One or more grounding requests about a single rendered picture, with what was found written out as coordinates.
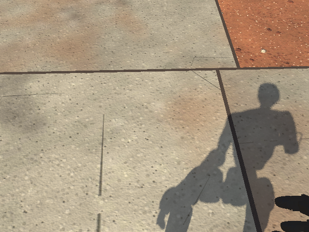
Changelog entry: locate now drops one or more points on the right robot hand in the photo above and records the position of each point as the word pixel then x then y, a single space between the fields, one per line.
pixel 296 203

